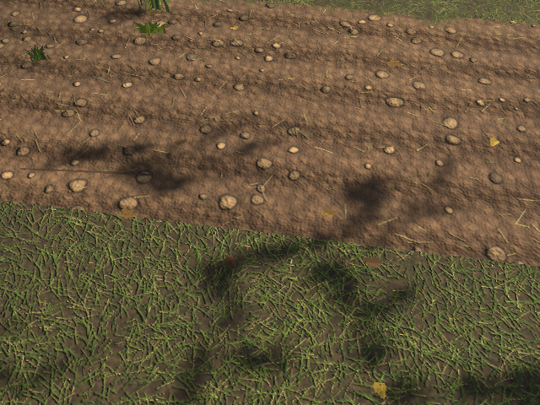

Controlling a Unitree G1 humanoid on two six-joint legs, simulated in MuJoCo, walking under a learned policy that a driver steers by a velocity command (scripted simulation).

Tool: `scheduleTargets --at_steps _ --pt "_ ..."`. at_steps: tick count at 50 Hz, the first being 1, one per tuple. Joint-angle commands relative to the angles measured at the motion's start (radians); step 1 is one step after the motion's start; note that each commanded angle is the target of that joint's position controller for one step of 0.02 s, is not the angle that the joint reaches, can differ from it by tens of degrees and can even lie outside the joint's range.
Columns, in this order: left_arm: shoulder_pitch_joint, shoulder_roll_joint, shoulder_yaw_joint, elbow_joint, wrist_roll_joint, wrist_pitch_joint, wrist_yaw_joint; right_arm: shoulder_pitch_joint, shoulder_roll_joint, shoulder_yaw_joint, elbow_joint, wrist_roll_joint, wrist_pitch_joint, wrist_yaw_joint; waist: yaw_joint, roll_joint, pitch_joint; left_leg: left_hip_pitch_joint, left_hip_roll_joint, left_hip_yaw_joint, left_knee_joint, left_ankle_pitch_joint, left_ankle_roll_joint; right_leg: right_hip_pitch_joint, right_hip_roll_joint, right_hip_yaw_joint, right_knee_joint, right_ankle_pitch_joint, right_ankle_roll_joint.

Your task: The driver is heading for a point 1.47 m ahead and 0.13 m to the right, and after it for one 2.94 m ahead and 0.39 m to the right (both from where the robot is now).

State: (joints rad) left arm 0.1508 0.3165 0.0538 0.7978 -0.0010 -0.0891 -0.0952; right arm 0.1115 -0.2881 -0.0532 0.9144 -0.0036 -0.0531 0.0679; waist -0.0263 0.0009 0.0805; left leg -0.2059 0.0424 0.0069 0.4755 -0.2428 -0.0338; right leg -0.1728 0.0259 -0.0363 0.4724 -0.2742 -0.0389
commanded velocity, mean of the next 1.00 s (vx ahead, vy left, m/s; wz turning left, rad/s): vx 0.00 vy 0.00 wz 0.00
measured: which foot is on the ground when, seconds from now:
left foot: down 0.00-1.00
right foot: down 0.00-1.00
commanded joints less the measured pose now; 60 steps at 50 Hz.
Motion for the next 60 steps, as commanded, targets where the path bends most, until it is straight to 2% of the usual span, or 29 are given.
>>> scheduleTargets --at_steps 1,11,36,60 --pt "-0.003 0.135 0.034 -0.049 0.000 -0.012 0.004 -0.035 -0.136 -0.025 -0.045 0.000 -0.012 -0.005 0.006 0.009 -0.086 -0.005 0.026 -0.027 -0.075 0.114 0.030 0.055 -0.071 0.084 -0.081 0.207 -0.033" --pt "0.011 0.152 0.036 -0.018 0.003 -0.009 0.006 -0.056 -0.153 -0.017 -0.006 -0.003 -0.009 -0.012 0.003 0.008 -0.080 0.021 0.024 -0.014 -0.081 0.126 0.026 0.062 -0.068 0.092 -0.095 0.219 -0.035" --pt "0.063 0.185 0.027 0.063 0.005 -0.001 0.002 -0.085 -0.181 0.002 0.092 -0.005 0.000 -0.023 0.004 0.001 -0.075 0.029 0.021 0.005 -0.073 0.149 0.011 0.076 -0.067 0.107 -0.090 0.269 -0.035" --pt "0.118 0.182 0.017 0.125 0.004 0.003 -0.004 -0.060 -0.184 0.014 0.151 -0.006 0.007 -0.024 0.008 0.002 -0.056 0.015 0.023 0.015 -0.056 0.134 0.006 0.070 -0.060 0.113 -0.081 0.264 -0.025"
Velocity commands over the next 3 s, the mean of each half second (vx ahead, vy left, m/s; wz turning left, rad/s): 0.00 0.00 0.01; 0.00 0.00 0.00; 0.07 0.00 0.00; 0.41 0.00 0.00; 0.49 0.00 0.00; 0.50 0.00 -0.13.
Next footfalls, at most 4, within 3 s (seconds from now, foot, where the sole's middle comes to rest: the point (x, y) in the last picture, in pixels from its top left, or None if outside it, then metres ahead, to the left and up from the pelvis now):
1.62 left None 0.16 0.16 -0.78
2.22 right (319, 388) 0.57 -0.12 -0.96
2.62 left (230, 295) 0.87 0.14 -0.96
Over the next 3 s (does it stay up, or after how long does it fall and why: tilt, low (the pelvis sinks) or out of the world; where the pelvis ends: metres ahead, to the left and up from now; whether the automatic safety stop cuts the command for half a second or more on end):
stays up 0.88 0.06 -0.18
